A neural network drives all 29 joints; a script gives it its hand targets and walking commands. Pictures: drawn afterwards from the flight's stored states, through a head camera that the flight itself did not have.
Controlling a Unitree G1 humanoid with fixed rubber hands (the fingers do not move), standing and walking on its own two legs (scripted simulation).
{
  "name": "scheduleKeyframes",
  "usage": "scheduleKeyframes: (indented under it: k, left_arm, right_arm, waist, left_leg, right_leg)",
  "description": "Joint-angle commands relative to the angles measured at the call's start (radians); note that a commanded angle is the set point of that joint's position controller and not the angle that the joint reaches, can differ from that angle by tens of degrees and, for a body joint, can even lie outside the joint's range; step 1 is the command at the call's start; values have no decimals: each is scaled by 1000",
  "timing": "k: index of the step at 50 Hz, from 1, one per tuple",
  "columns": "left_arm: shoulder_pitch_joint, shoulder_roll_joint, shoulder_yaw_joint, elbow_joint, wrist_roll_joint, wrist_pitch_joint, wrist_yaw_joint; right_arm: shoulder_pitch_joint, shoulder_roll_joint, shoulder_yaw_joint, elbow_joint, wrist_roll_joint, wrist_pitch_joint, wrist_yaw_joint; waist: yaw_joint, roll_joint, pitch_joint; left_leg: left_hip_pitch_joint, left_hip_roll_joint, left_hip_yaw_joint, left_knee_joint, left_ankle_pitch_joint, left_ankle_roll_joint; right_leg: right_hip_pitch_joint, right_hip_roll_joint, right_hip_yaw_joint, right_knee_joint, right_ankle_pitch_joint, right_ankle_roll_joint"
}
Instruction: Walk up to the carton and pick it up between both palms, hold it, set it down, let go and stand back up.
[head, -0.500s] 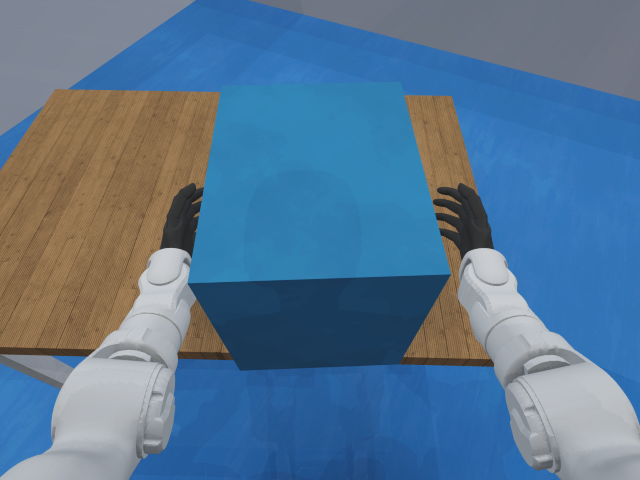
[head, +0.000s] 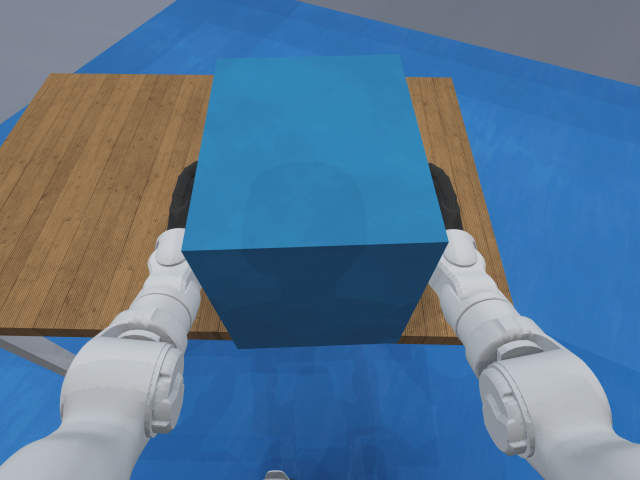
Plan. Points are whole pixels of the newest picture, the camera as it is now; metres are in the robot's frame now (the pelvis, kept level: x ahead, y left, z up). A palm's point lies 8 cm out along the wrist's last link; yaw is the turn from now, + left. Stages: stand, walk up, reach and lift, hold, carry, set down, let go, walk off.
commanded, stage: reach and lift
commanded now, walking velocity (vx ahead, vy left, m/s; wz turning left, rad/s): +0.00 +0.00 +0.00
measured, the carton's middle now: (313, 210) +0.47 +0.05 +0.03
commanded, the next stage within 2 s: none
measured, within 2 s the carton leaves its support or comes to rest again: neither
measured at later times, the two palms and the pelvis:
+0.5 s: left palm (187, 230) +0.42 +0.21 +0.05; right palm (444, 239) +0.42 -0.11 +0.05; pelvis +0.02 +0.01 +0.03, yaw +0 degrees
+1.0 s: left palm (188, 228) +0.42 +0.21 +0.05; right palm (443, 238) +0.42 -0.11 +0.04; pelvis +0.04 +0.01 +0.03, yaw +1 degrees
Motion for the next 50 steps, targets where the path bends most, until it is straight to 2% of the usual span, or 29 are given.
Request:
scheduleKeyframes:
  k: [1,2,5,6,8,10,11,12,14,15,16,18,19,20,22,24,25,27,30,33,34,35,40,42,43,44,50]
  left_arm:
    - [-483,36,9,-177,64,-55,-19]
    - [-483,21,20,-196,79,-56,-18]
    - [-494,-16,47,-197,130,-58,-14]
    - [-494,-33,55,-186,143,-57,-19]
    - [-504,-89,80,-183,181,-62,-30]
    - [-509,-148,99,-192,234,-77,-45]
    - [-513,-224,94,-191,251,-81,-60]
    - [-535,-320,71,-179,285,-91,-80]
    - [-553,-561,32,-145,358,-119,-132]
    - [-534,-617,43,-115,379,-134,-146]
    - [-516,-640,42,-93,400,-148,-150]
    - [-474,-641,69,-75,425,-162,-149]
    - [-467,-649,68,-77,429,-166,-149]
    - [-454,-641,80,-70,439,-168,-147]
    - [-434,-620,109,-60,451,-171,-146]
    - [-420,-630,114,-50,455,-171,-151]
    - [-401,-630,114,-50,465,-164,-153]
    - [-382,-633,104,-56,460,-158,-155]
    - [-369,-660,77,-86,465,-156,-143]
    - [-338,-681,62,-117,467,-152,-126]
    - [-342,-699,50,-137,461,-148,-124]
    - [-336,-696,50,-151,465,-146,-124]
    - [-282,-703,50,-165,462,-129,-138]
    - [-268,-705,41,-169,463,-123,-137]
    - [-308,-698,10,-182,437,-142,-136]
    - [-297,-695,19,-177,441,-149,-134]
    - [-308,-697,29,-157,449,-163,-141]
  right_arm:
    - [-503,-74,-83,-158,-92,-59,-14]
    - [-499,-66,-109,-163,-114,-66,-14]
    - [-491,-23,-156,-160,-176,-81,-13]
    - [-494,3,-169,-170,-192,-81,-8]
    - [-496,66,-190,-168,-234,-83,13]
    - [-483,144,-220,-192,-307,-99,32]
    - [-494,214,-224,-201,-342,-108,50]
    - [-508,323,-208,-208,-391,-125,75]
    - [-487,585,-194,-171,-496,-141,138]
    - [-455,649,-184,-149,-534,-150,165]
    - [-441,667,-193,-139,-564,-160,179]
    - [-409,666,-201,-116,-586,-176,194]
    - [-381,675,-209,-88,-594,-179,197]
    - [-374,670,-210,-79,-594,-184,199]
    - [-369,668,-198,-84,-604,-192,197]
    - [-351,689,-200,-69,-620,-192,201]
    - [-337,685,-203,-70,-620,-193,203]
    - [-324,684,-193,-72,-613,-194,203]
    - [-312,679,-187,-62,-615,-207,204]
    - [-284,670,-176,-58,-606,-217,203]
    - [-284,671,-174,-67,-603,-220,204]
    - [-284,688,-166,-76,-598,-219,203]
    - [-263,704,-123,-97,-584,-219,193]
    - [-261,704,-111,-103,-580,-223,197]
    - [-325,678,-135,-155,-584,-232,191]
    - [-307,696,-129,-136,-593,-232,188]
    - [-300,713,-120,-141,-598,-236,186]
  waist:
    - [-29,48,-744]
    - [-36,67,-754]
    - [-27,92,-759]
    - [-33,85,-756]
    - [-25,86,-726]
    - [-22,92,-725]
    - [-18,80,-715]
    - [-11,102,-726]
    - [-29,131,-678]
    - [-18,135,-643]
    - [-23,139,-640]
    - [-15,119,-590]
    - [-24,117,-593]
    - [-12,115,-566]
    - [-2,74,-527]
    - [1,63,-474]
    - [-7,56,-443]
    - [-1,55,-430]
    - [-2,82,-442]
    - [12,103,-456]
    - [-3,105,-455]
    - [18,101,-430]
    - [22,60,-404]
    - [25,73,-401]
    - [-23,73,-512]
    - [-13,68,-498]
    - [-18,58,-499]
  left_leg:
    - [393,-26,-7,-32,471,-91]
    - [430,-22,-10,-30,496,-104]
    - [496,-20,-4,-33,541,-109]
    - [493,-18,-5,-38,530,-105]
    - [479,-18,-4,-59,501,-98]
    - [473,-20,0,-74,510,-91]
    - [481,-22,-4,-92,519,-91]
    - [495,-24,2,-103,523,-95]
    - [536,-26,0,-123,503,-96]
    - [546,-18,4,-138,504,-96]
    - [567,-14,4,-147,522,-102]
    - [576,-8,1,-165,523,-98]
    - [574,-7,0,-180,514,-103]
    - [558,-6,2,-185,513,-96]
    - [516,-8,6,-211,484,-80]
    - [488,-10,11,-237,451,-71]
    - [496,-5,6,-249,451,-72]
    - [537,-2,10,-247,497,-79]
    - [605,8,11,-235,577,-94]
    - [696,23,5,-222,703,-108]
    - [717,23,3,-224,712,-116]
    - [703,21,3,-213,729,-111]
    - [634,5,6,-252,674,-90]
    - [645,8,4,-243,707,-94]
    - [599,-10,-5,-251,687,-95]
    - [576,-10,-11,-256,663,-91]
    - [566,-8,-16,-273,636,-85]
  right_leg:
    - [399,4,79,-66,338,42]
    - [386,12,66,-72,342,38]
    - [364,23,60,-97,326,29]
    - [365,22,65,-109,307,30]
    - [390,12,69,-126,285,24]
    - [448,10,75,-129,331,28]
    - [459,10,63,-136,347,24]
    - [484,10,59,-151,358,21]
    - [498,5,52,-175,351,11]
    - [522,3,49,-187,358,5]
    - [527,5,44,-197,370,5]
    - [544,5,44,-211,389,4]
    - [560,5,40,-216,386,3]
    - [572,1,47,-220,390,4]
    - [615,0,50,-228,390,20]
    - [646,-4,53,-242,379,22]
    - [662,-6,56,-251,391,20]
    - [641,-1,50,-263,393,19]
    - [601,10,43,-285,383,13]
    - [545,22,34,-310,369,1]
    - [536,25,31,-321,369,-1]
    - [538,25,30,-321,383,-1]
    - [646,11,50,-314,458,15]
    - [641,13,50,-314,475,14]
    - [677,-5,58,-323,523,14]
    - [711,-9,56,-303,565,17]
    - [740,-15,55,-299,591,23]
